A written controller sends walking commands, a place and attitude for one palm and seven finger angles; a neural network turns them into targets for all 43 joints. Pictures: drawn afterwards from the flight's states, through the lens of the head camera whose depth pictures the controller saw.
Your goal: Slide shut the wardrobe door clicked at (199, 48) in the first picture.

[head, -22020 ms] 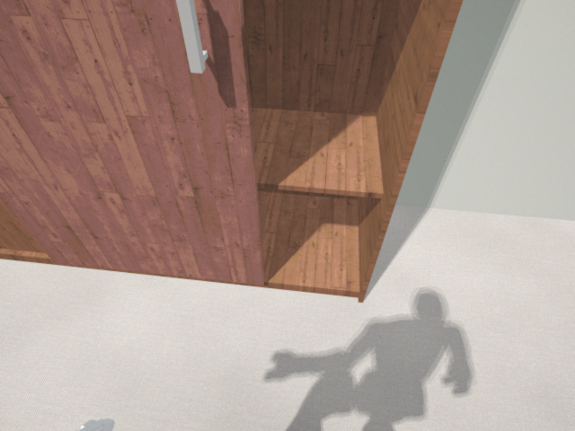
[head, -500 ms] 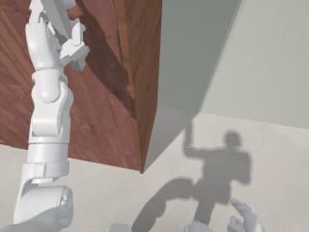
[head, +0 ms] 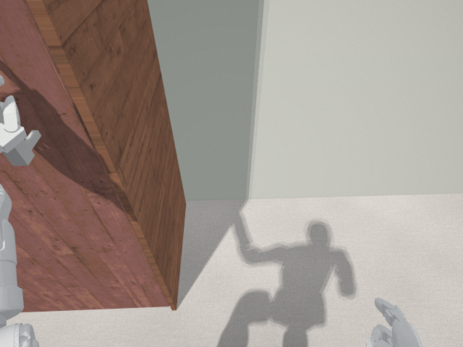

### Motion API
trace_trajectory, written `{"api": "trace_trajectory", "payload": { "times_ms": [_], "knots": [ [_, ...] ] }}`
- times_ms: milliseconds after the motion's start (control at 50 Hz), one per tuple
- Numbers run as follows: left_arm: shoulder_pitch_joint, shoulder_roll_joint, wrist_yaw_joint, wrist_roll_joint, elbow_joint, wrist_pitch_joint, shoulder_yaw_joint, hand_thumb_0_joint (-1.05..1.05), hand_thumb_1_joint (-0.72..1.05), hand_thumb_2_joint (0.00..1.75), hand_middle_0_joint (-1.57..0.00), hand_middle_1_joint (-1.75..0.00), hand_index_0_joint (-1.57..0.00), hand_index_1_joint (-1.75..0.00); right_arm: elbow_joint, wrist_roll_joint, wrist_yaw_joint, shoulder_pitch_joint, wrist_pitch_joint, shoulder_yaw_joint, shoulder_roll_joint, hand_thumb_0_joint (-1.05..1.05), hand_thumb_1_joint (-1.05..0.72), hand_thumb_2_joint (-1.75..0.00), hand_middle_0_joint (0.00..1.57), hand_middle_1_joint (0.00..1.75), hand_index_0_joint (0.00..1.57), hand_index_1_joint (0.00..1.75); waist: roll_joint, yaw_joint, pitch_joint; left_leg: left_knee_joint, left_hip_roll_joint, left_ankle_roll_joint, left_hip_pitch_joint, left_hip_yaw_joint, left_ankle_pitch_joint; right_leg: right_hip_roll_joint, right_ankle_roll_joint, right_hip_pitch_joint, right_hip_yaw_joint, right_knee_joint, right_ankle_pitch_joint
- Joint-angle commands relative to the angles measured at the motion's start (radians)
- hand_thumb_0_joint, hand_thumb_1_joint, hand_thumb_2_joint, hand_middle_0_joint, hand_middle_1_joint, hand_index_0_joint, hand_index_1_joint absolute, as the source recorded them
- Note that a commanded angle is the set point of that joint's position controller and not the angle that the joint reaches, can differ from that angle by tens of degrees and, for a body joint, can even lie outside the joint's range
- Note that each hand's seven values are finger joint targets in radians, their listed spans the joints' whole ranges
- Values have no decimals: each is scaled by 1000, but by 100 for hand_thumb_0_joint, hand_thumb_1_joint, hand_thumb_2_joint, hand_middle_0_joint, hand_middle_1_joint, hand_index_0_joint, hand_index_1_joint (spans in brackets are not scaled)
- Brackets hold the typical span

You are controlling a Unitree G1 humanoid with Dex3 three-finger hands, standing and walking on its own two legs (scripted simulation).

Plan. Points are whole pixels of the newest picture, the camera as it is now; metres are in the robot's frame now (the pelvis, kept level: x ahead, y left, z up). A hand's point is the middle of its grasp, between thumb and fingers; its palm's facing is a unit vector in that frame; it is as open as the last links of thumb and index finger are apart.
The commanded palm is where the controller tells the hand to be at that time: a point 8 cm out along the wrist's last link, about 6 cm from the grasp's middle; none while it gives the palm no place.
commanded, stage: stop walking and hold the door there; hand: left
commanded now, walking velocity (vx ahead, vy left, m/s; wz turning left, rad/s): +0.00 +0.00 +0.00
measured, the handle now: (0, 107) +0.37 +0.35 +0.25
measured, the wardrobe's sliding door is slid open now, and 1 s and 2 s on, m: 0.00 0.00 0.00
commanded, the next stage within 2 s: loosen the grip on the handle in 1.98 s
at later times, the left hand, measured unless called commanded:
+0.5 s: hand (12, 125) +0.35 +0.33 +0.24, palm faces +0.60 -0.78 -0.19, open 6.2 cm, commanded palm +0.30 +0.35 +0.22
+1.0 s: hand (12, 126) +0.34 +0.33 +0.23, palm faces +0.53 -0.83 -0.18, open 6.2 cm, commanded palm +0.30 +0.36 +0.22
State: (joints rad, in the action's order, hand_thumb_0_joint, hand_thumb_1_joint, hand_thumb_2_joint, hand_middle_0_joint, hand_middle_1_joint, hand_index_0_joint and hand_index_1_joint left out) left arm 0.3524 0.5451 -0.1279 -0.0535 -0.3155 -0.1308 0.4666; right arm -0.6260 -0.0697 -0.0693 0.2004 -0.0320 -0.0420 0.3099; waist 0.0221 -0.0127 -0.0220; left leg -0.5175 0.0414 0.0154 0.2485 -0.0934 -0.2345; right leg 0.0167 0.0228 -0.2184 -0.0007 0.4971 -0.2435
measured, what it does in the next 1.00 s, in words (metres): stands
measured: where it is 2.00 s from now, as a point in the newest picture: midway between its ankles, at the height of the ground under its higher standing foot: outside the picture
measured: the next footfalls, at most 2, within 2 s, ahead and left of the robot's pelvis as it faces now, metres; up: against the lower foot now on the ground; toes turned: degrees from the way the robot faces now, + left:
none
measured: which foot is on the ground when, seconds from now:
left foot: down 0.00-1.00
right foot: down 0.00-1.00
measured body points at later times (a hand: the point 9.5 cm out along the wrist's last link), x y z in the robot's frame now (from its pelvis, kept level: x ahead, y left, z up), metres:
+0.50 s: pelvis +0.02 +0.00 +0.00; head +0.01 +0.00 +0.45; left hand +0.31 +0.37 +0.25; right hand +0.17 -0.24 -0.09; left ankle +0.03 +0.11 -0.74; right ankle +0.02 -0.13 -0.74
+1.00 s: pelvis -0.01 +0.03 -0.01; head +0.01 +0.03 +0.44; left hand +0.31 +0.37 +0.24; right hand +0.15 -0.23 -0.10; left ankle +0.03 +0.11 -0.74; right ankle +0.02 -0.13 -0.74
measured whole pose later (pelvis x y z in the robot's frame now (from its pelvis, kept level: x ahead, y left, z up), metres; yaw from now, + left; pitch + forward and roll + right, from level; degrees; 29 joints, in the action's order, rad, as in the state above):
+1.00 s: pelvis -0.01 +0.03 -0.01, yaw +1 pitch -1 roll +0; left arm 0.36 0.50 -0.15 -0.08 -0.16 -0.12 0.41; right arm -0.64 -0.06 -0.08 0.17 0.01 -0.02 0.28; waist 0.02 -0.01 -0.06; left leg -0.57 -0.02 0.07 0.31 -0.11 -0.24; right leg 0.08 0.06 -0.29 -0.02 0.57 -0.26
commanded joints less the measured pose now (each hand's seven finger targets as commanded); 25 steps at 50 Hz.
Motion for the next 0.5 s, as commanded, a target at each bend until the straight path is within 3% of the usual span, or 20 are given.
{"api": "trace_trajectory", "payload": {
  "times_ms": [0, 20, 100, 160, 240, 260, 360, 400, 460, 480],
  "knots": [
    [277, 283, -22, 16, 237, -64, 35, 0, 90, 90, -45, -140, -45, -140, 121, 6, -15, -83, -57, -18, 100, 0, -90, -90, 20, 30, 20, 30, 78, 17, 175, 115, 108, 34, -39, 120, -55, 76, -40, 24, -84, -112, 70],
    [280, 250, -20, 14, 251, -62, 4, 0, 90, 90, -45, -140, -45, -140, 118, 10, -14, -79, -60, -16, 96, 0, -90, -90, 20, 30, 20, 30, 70, 13, 181, 107, 101, 31, -50, 116, -57, 83, -43, 19, -101, -124, 73],
    [250, 305, -29, 15, 225, -52, 58, 0, 90, 90, -45, -140, -45, -140, 98, 14, -17, -68, -61, -17, 101, 0, -90, -90, 20, 30, 20, 30, 21, 13, 188, 95, 100, 32, -75, 116, -23, 88, -43, 4, -124, -144, 86],
    [234, 272, -25, 10, 243, -50, 36, 0, 90, 90, -45, -140, -45, -140, 94, 13, -18, -75, -61, -14, 96, 0, -90, -90, 20, 30, 20, 30, 40, 10, 197, 112, 118, 37, -103, 126, 42, 73, -34, 11, -93, -118, 144],
    [216, 271, -24, 11, 287, -51, 37, 0, 90, 90, -45, -140, -45, -140, 90, 12, -19, -74, -62, -7, 87, 0, -90, -90, 20, 30, 20, 30, 56, 15, 215, 119, 133, 37, -130, 122, 130, 58, -27, 29, -65, -97, 195],
    [208, 247, -21, 6, 288, -46, 16, 0, 90, 90, -45, -140, -45, -140, 92, 12, -19, -82, -61, -5, 85, 0, -90, -90, 20, 30, 20, 30, 55, 12, 205, 116, 133, 37, -133, 120, 134, 57, -25, 22, -65, -99, 197],
    [192, 241, -23, 5, 317, -42, 14, 0, 90, 90, -45, -140, -45, -140, 90, 16, -17, -86, -58, -1, 80, 0, -90, -90, 20, 30, 20, 30, 64, 12, 210, 121, 135, 34, -147, 116, 161, 54, -25, 30, -57, -100, 208],
    [181, 268, -28, 7, 305, -40, 42, 0, 90, 90, -45, -140, -45, -140, 86, 17, -18, -84, -55, 1, 79, 0, -90, -90, 20, 30, 20, 30, 46, 14, 211, 116, 132, 33, -150, 108, 164, 54, -25, 31, -63, -110, 219],
    [179, 242, -24, 2, 305, -37, 22, 0, 90, 90, -45, -140, -45, -140, 91, 18, -17, -91, -51, 2, 78, 0, -90, -90, 20, 30, 20, 30, 61, 10, 191, 122, 127, 30, -141, 106, 142, 56, -27, 25, -65, -118, 210],
    [170, 265, -27, 4, 303, -37, 43, 0, 90, 90, -45, -140, -45, -140, 93, 17, -17, -90, -50, 2, 78, 0, -90, -90, 20, 30, 20, 30, 56, 13, 190, 123, 126, 29, -141, 102, 131, 55, -28, 20, -71, -122, 204]
  ]
}}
